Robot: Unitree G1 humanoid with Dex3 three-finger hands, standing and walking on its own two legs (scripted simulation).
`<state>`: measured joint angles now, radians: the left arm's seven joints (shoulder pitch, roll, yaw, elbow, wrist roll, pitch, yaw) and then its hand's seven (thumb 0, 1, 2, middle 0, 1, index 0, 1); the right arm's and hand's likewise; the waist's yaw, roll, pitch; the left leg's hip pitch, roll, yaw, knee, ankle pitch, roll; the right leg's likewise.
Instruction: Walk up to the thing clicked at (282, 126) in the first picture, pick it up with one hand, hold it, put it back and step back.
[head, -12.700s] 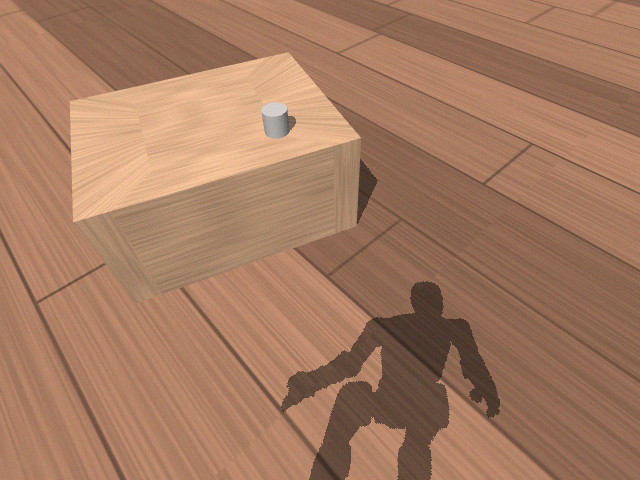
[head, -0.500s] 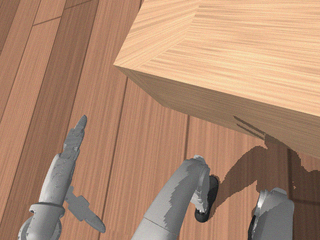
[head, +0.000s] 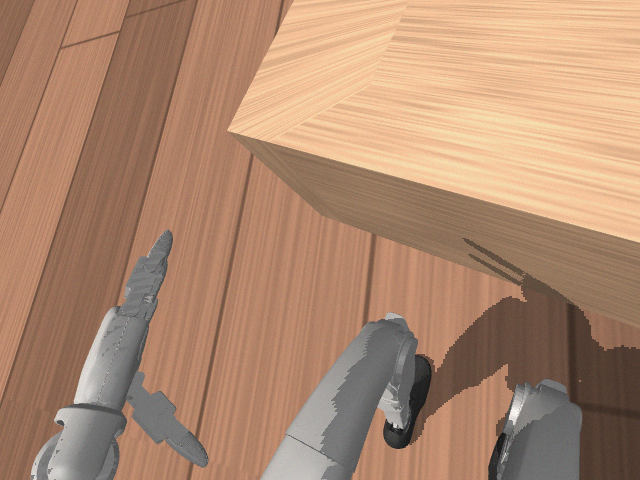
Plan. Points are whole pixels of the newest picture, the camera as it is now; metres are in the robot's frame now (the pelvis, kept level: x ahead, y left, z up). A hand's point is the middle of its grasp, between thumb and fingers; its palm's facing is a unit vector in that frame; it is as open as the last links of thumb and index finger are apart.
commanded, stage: close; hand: right
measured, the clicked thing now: out of the picture +0.58 -0.20 -0.07
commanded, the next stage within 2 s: settle in 0.12 s
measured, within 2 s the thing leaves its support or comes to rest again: leaves its support in 0.52 s
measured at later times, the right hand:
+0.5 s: hand out of the picture +0.56 -0.21 -0.03, palm faces +0.20 +0.98 -0.01, open 7.8 cm
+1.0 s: hand out of the picture +0.57 -0.22 +0.02, palm faces +0.21 +0.98 +0.00, open 7.6 cm
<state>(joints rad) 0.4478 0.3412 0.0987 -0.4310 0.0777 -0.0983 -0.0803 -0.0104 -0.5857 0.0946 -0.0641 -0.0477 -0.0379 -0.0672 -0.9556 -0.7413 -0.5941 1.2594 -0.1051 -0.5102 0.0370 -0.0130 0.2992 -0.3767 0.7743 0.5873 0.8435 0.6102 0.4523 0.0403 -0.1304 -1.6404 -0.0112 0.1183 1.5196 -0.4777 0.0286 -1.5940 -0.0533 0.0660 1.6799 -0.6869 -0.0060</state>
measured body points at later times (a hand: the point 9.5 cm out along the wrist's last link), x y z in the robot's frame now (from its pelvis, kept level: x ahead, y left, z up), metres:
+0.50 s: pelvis +0.00 +0.00 +0.01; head +0.21 -0.08 +0.40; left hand +0.18 +0.25 +0.12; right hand +0.54 -0.26 -0.03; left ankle +0.10 +0.11 -0.53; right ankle +0.03 -0.11 -0.53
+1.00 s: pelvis +0.01 +0.00 +0.04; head +0.21 -0.08 +0.44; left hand +0.19 +0.25 +0.12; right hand +0.55 -0.27 +0.03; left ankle +0.10 +0.11 -0.53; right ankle +0.03 -0.11 -0.53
